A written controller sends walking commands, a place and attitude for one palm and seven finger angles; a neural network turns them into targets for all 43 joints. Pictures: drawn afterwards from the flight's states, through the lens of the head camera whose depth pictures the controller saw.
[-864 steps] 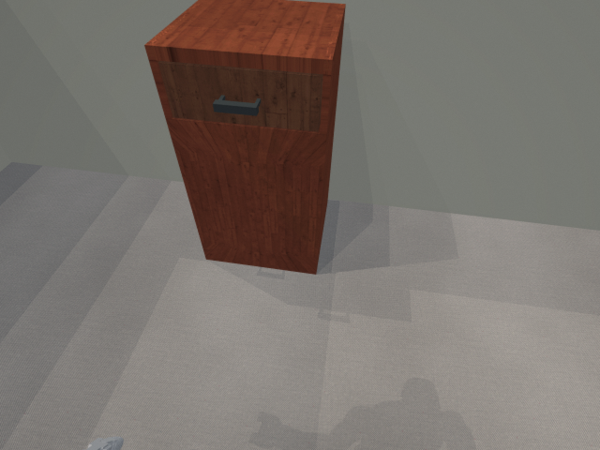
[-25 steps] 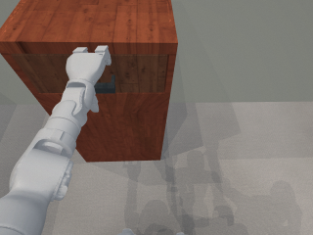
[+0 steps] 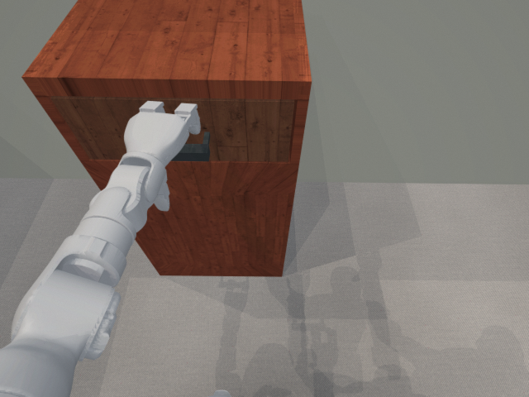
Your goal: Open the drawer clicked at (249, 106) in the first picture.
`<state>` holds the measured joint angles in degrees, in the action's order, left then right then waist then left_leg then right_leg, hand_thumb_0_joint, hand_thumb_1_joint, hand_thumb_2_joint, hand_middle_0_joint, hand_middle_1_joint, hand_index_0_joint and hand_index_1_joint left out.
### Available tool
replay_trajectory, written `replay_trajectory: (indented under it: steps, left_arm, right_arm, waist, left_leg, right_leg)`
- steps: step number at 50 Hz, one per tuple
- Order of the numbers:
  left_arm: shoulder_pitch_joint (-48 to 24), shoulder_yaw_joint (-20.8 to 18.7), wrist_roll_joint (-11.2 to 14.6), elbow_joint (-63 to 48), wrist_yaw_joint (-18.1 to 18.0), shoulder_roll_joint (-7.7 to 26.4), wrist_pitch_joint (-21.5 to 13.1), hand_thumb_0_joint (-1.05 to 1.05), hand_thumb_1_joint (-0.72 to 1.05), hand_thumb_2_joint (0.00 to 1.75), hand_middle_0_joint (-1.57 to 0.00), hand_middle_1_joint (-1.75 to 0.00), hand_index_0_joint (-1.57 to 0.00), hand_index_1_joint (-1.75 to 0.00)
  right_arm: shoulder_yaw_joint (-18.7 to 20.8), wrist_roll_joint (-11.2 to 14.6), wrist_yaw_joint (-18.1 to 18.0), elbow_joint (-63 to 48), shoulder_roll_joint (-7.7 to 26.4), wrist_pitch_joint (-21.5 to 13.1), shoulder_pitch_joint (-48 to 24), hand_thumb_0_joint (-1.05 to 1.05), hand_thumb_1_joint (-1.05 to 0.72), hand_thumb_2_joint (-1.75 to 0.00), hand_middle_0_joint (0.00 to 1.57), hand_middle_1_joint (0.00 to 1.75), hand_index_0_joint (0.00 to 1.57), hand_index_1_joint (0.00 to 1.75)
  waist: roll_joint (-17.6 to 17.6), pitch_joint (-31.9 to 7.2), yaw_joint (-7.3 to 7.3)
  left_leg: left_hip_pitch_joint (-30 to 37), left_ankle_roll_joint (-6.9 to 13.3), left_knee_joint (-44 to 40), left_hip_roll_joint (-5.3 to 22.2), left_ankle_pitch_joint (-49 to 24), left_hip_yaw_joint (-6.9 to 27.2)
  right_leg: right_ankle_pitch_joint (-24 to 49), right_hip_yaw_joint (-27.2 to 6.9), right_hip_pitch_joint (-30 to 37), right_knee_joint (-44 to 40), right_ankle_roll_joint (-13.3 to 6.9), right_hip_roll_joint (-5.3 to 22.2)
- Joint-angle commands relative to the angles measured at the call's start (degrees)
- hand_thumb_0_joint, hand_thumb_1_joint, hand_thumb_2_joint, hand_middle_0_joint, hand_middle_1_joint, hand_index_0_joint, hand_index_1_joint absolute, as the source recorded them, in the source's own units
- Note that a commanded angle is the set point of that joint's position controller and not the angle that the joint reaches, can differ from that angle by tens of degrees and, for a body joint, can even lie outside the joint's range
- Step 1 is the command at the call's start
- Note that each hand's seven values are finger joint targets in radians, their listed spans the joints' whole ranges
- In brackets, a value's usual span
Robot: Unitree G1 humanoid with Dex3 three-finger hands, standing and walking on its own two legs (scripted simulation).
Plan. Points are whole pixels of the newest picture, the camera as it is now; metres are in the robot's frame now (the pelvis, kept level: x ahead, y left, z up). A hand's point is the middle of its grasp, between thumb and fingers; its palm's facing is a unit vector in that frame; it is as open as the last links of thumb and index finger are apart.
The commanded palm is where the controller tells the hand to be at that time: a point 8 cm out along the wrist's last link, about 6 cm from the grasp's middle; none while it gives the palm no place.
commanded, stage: move the hooked fingers above the handle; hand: left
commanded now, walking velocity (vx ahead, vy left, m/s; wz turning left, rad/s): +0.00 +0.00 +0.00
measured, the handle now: (179, 144) +0.56 +0.15 +0.02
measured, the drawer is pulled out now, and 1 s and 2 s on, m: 0.00 0.00 0.00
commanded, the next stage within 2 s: lower the fingers behind the handle in 1.58 s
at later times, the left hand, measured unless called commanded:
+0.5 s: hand (166, 160) +0.48 +0.16 +0.06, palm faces -0.14 -0.03 -0.99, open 13.8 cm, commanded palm +0.48 +0.16 +0.13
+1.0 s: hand (181, 160) +0.48 +0.13 +0.06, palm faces -0.16 -0.08 -0.98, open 13.7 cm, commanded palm +0.48 +0.16 +0.13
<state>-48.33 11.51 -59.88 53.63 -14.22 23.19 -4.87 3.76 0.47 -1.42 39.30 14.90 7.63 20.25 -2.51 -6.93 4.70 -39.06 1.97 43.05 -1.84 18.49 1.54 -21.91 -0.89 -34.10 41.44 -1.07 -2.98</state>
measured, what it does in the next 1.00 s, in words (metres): stands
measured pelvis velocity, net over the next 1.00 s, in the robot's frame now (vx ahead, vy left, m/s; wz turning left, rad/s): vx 0.01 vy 0.00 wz -0.03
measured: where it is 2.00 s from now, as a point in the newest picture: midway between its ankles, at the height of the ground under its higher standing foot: outside the picture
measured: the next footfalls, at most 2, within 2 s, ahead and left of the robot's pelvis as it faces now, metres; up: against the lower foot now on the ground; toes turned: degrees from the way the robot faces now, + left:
none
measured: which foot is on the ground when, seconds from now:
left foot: down 0.00-1.00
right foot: down 0.00-1.00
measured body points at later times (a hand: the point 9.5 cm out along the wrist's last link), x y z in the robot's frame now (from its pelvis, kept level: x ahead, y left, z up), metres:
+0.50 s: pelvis +0.01 -0.01 +0.01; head +0.07 -0.02 +0.45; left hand +0.48 +0.16 +0.11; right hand +0.03 -0.28 -0.12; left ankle +0.02 +0.10 -0.71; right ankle -0.02 -0.11 -0.71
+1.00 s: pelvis +0.01 +0.00 +0.00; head +0.07 -0.01 +0.45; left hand +0.48 +0.14 +0.11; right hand +0.05 -0.26 -0.12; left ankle +0.02 +0.10 -0.71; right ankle -0.02 -0.11 -0.71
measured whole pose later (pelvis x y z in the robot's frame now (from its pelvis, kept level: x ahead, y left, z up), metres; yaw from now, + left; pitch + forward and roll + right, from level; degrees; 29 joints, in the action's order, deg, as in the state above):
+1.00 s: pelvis +0.01 +0.00 +0.00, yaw -2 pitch +14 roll -1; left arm -46.0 9.1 -57.5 54.4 -5.7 21.1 -2.3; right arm 2.5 0.6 -0.9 37.0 13.6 10.8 18.7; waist -2.8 -8.4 5.8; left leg -35.6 2.3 41.0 -1.2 19.3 -0.3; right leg -21.9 -2.9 -31.3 39.3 -0.8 -3.4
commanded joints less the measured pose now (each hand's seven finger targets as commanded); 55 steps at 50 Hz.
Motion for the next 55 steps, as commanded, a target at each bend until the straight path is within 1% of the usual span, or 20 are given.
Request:
replay_trajectory:
  steps: [1, 4, 5, 7, 10, 13, 18, 22, 23, 26, 29, 32, 35, 38, 41, 43, 45, 48, 51, 55]
  left_arm:
    - [-40.2, -6.4, -0.6, -11.0, -7.8, 10.7, 4.1, 0.00, -0.50, 0.30, -0.30, -1.20, -0.30, -1.20]
    - [-38.9, -6.7, -1.1, -4.6, -8.3, 11.2, 10.2, 0.00, -0.50, 0.30, -0.30, -1.20, -0.30, -1.20]
    - [-37.4, -8.9, -1.2, -2.5, -7.8, 14.0, 12.0, 0.00, -0.50, 0.30, -0.30, -1.20, -0.30, -1.20]
    - [-32.3, -9.1, -1.1, 2.1, -5.4, 14.4, 15.0, 0.00, -0.50, 0.30, -0.30, -1.20, -0.30, -1.20]
    - [-28.4, -7.9, -0.7, 5.0, -1.1, 14.2, 16.7, 0.00, -0.50, 0.30, -0.30, -1.20, -0.30, -1.20]
    - [-24.6, -8.7, -0.6, 6.1, 2.3, 15.8, 15.3, 0.00, -0.50, 0.30, -0.30, -1.20, -0.30, -1.20]
    - [-20.8, -8.0, -0.3, 2.1, 5.7, 15.7, 9.0, 0.00, -0.50, 0.30, -0.30, -1.20, -0.30, -1.20]
    - [-26.4, -8.4, 0.4, -11.9, 4.6, 15.2, 0.4, 0.00, -0.50, 0.30, -0.30, -1.20, -0.30, -1.20]
    - [-26.6, -10.1, 0.1, -13.3, 3.5, 17.0, -1.1, 0.00, -0.50, 0.30, -0.30, -1.20, -0.30, -1.20]
    - [-34.4, -9.2, 0.2, -20.4, -0.3, 16.0, -4.1, 0.00, -0.50, 0.30, -0.30, -1.20, -0.30, -1.20]
    - [-33.1, -11.3, -0.2, -17.9, -4.8, 16.9, -2.5, 0.00, -0.50, 0.30, -0.30, -1.20, -0.30, -1.20]
    - [-32.6, -9.5, 0.2, -12.1, -7.0, 14.0, 2.4, 0.00, -0.50, 0.30, -0.30, -1.20, -0.30, -1.20]
    - [-29.8, -6.7, 0.5, -2.4, -5.2, 11.5, 9.9, 0.00, -0.50, 0.30, -0.30, -1.20, -0.30, -1.20]
    - [-29.3, -2.5, 0.7, 0.7, -0.2, 7.8, 13.7, 0.00, -0.50, 0.30, -0.30, -1.20, -0.30, -1.20]
    - [-24.6, -3.9, 1.4, -0.7, 4.6, 8.5, 12.0, 0.00, -0.50, 0.30, -0.30, -1.20, -0.30, -1.20]
    - [-21.7, -0.3, 2.1, -1.5, 7.3, 3.8, 10.2, 0.00, -0.50, 0.30, -0.30, -1.20, -0.30, -1.20]
    - [-20.9, -2.4, 2.7, -6.2, 8.4, 5.3, 6.1, 0.00, -0.50, 0.30, -0.30, -1.20, -0.30, -1.20]
    - [-24.4, -8.2, 1.8, -12.6, 5.6, 12.2, -0.2, 0.00, -0.50, 0.30, -0.30, -1.20, -0.30, -1.20]
    - [-31.9, -14.6, -0.7, -19.9, -1.7, 19.7, -3.4, 0.00, -0.50, 0.30, -0.30, -1.20, -0.30, -1.20]
    - [-31.9, -16.5, -3.5, -14.3, -11.3, 20.6, 2.4, 0.00, -0.50, 0.30, -0.30, -1.20, -0.30, -1.20]
  right_arm:
    - [2.6, -0.8, 0.2, -2.1, 7.9, -1.8, 5.0, 0.00, -0.90, -0.90, 0.20, 0.30, 0.20, 0.30]
    - [2.0, -0.6, 0.6, -2.0, 7.9, -1.0, 4.4, 0.00, -0.90, -0.90, 0.20, 0.30, 0.20, 0.30]
    - [1.8, -0.5, 0.6, -2.2, 8.1, -0.7, 4.4, 0.00, -0.90, -0.90, 0.20, 0.30, 0.20, 0.30]
    - [1.6, -0.2, 0.3, -3.0, 8.3, 0.3, 3.8, 0.00, -0.90, -0.90, 0.20, 0.30, 0.20, 0.30]
    - [1.1, 0.4, -0.4, -4.1, 8.7, 1.5, 3.2, 0.00, -0.90, -0.90, 0.20, 0.30, 0.20, 0.30]
    - [0.6, 0.8, -1.4, -5.3, 8.9, 2.0, 2.6, 0.00, -0.90, -0.90, 0.20, 0.30, 0.20, 0.30]
    - [0.3, 1.1, -2.4, -7.3, 8.4, 1.3, 2.4, 0.00, -0.90, -0.90, 0.20, 0.30, 0.20, 0.30]
    - [1.6, 0.3, -2.4, -8.2, 7.3, -0.1, 3.2, 0.00, -0.90, -0.90, 0.20, 0.30, 0.20, 0.30]
    - [1.9, 0.3, -2.4, -7.7, 7.2, -0.3, 3.7, 0.00, -0.90, -0.90, 0.20, 0.30, 0.20, 0.30]
    - [2.7, -0.4, -2.0, -6.0, 6.8, -1.2, 4.5, 0.00, -0.90, -0.90, 0.20, 0.30, 0.20, 0.30]
    - [3.1, -0.6, -1.3, -4.0, 7.2, -1.5, 5.2, 0.00, -0.90, -0.90, 0.20, 0.30, 0.20, 0.30]
    - [3.0, -0.5, -0.1, -2.3, 7.4, -1.4, 5.1, 0.00, -0.90, -0.90, 0.20, 0.30, 0.20, 0.30]
    - [2.5, 0.1, 0.6, -1.8, 8.1, -0.3, 5.0, 0.00, -0.90, -0.90, 0.20, 0.30, 0.20, 0.30]
    - [2.3, 0.4, 0.8, -2.7, 8.5, 1.0, 4.6, 0.00, -0.90, -0.90, 0.20, 0.30, 0.20, 0.30]
    - [2.3, 0.0, 0.5, -3.9, 8.6, 2.0, 4.1, 0.00, -0.90, -0.90, 0.20, 0.30, 0.20, 0.30]
    - [2.1, 0.1, 0.3, -4.9, 8.3, 2.5, 3.0, 0.00, -0.90, -0.90, 0.20, 0.30, 0.20, 0.30]
    - [2.2, -0.1, 0.0, -5.8, 8.1, 2.3, 2.4, 0.00, -0.90, -0.90, 0.20, 0.30, 0.20, 0.30]
    - [2.0, -0.3, -0.8, -6.9, 7.3, 1.8, 2.3, 0.00, -0.90, -0.90, 0.20, 0.30, 0.20, 0.30]
    - [2.1, -0.8, -1.0, -6.7, 6.6, 0.6, 2.0, 0.00, -0.90, -0.90, 0.20, 0.30, 0.20, 0.30]
    - [1.8, -1.3, -0.5, -5.3, 6.6, -0.2, 1.6, 0.00, -0.90, -0.90, 0.20, 0.30, 0.20, 0.30]
  waist:
    - [-3.5, -23.8, 4.56]
    - [-3.0, -24.4, 3.84]
    - [-2.6, -25.3, 2.68]
    - [0.3, -26.8, 1.80]
    - [6.2, -21.6, 2.20]
    - [10.3, -17.3, 1.70]
    - [7.8, -13.6, 1.25]
    - [1.5, -21.3, 1.30]
    - [0.3, -22.1, 1.21]
    - [-2.7, -26.2, 3.10]
    - [-3.0, -27.5, 3.14]
    - [-3.3, -25.8, 3.60]
    - [-0.4, -21.1, 3.59]
    - [1.6, -21.0, 4.01]
    - [4.1, -23.1, 2.92]
    - [5.6, -18.6, 3.34]
    - [5.2, -17.8, 2.31]
    - [2.6, -18.9, 1.07]
    - [-2.6, -23.0, -0.30]
    - [-2.9, -25.3, 0.22]
  left_leg:
    - [24.0, 0.2, -2.8, 0.9, -16.7, 0.8]
    - [21.6, 0.2, -3.1, 0.7, -17.7, -0.4]
    - [20.3, 0.3, -3.2, 0.7, -18.5, -1.2]
    - [18.2, 0.5, -3.2, 0.5, -21.0, -2.2]
    - [14.0, 1.1, -4.4, 0.5, -19.0, -3.4]
    - [10.7, 1.5, -5.6, 0.2, -16.0, -3.9]
    - [10.3, 1.8, -6.4, 0.2, -12.1, -4.3]
    - [15.9, 1.9, -4.7, 0.2, -15.1, -3.6]
    - [16.9, 1.8, -4.0, 0.2, -16.3, -3.1]
    - [20.7, 1.7, -1.8, 0.3, -19.7, -2.1]
    - [22.3, 1.2, -0.7, 0.3, -22.1, -1.3]
    - [21.6, 0.9, -0.9, 0.2, -22.6, -1.6]
    - [18.2, 0.8, -2.5, 0.2, -20.4, -2.2]
    - [18.4, 1.0, -2.9, 0.3, -22.0, -2.7]
    - [20.0, 1.3, -2.9, 0.3, -25.8, -2.7]
    - [18.9, 1.4, -3.6, 0.3, -23.9, -2.5]
    - [19.3, 1.5, -3.8, 0.4, -22.4, -2.3]
    - [18.6, 1.6, -3.7, 0.3, -21.0, -1.8]
    - [19.6, 0.8, -2.3, 0.7, -22.6, -0.6]
    - [18.4, 0.1, -1.4, 0.8, -21.1, -0.5]
  right_leg:
    - [11.0, 2.2, -4.7, -4.6, -1.6, -1.3]
    - [13.2, 2.1, -1.7, -4.7, -1.4, -1.3]
    - [15.2, 1.8, 1.0, -4.7, -1.4, -1.2]
    - [20.7, 1.2, 6.1, -4.5, -1.1, -0.9]
    - [23.5, 0.6, 9.5, -6.6, -0.3, -0.3]
    - [24.5, -0.1, 12.0, -7.7, 0.1, 0.4]
    - [19.9, -1.1, 10.3, -8.8, 0.0, 0.8]
    - [20.5, -1.8, 10.0, -7.6, -0.4, 0.6]
    - [20.5, -1.7, 8.9, -7.0, -0.7, 0.3]
    - [20.5, -1.2, 5.5, -5.6, -0.7, -0.1]
    - [20.5, 0.0, 2.9, -4.4, -0.8, -0.7]
    - [20.8, 0.9, 1.8, -4.5, -0.9, -1.0]
    - [20.3, 1.3, 2.4, -5.8, -0.8, -1.0]
    - [23.9, 1.0, 4.8, -6.4, -0.6, -0.7]
    - [28.6, 0.5, 8.8, -6.4, -0.6, -0.4]
    - [27.5, 0.8, 7.1, -6.8, -0.4, -0.3]
    - [25.2, 0.6, 6.6, -7.0, -0.6, -0.2]
    - [22.4, 0.0, 6.4, -5.8, -1.1, -0.3]
    - [18.5, 0.7, 3.3, -3.3, -1.8, -0.7]
    - [15.2, 2.2, 0.3, -1.7, -1.8, -1.4]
